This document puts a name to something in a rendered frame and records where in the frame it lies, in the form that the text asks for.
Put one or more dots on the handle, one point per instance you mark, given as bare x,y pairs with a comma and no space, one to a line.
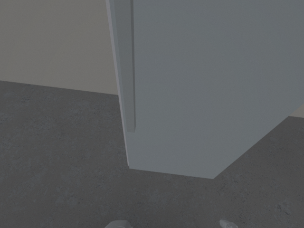
125,34

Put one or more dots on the fridge door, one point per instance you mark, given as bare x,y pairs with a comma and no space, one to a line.
212,78

